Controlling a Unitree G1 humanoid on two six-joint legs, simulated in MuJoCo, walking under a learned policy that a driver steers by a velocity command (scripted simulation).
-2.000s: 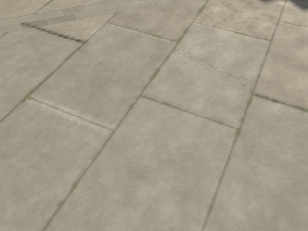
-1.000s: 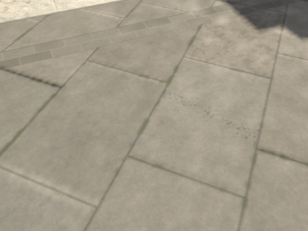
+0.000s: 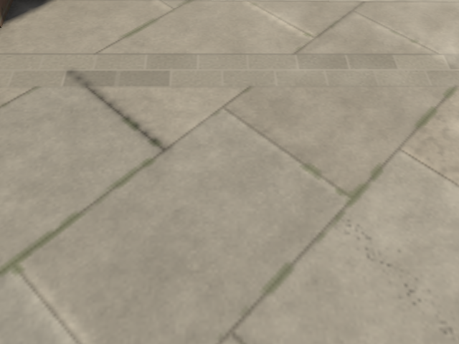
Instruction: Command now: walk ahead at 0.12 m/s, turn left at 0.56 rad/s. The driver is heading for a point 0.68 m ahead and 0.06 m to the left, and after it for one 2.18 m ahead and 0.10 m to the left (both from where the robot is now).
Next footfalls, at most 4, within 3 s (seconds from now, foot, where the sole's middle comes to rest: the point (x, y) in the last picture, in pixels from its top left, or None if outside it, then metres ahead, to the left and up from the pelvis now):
0.36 right None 0.17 -0.16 -0.76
0.84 left None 0.33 0.21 -0.76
1.36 right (210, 247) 0.70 0.07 -0.76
1.86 left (152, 177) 0.96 0.27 -0.76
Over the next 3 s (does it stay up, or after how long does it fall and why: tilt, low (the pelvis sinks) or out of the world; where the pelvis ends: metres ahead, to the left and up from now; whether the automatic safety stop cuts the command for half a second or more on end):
stays up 1.38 0.05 0.00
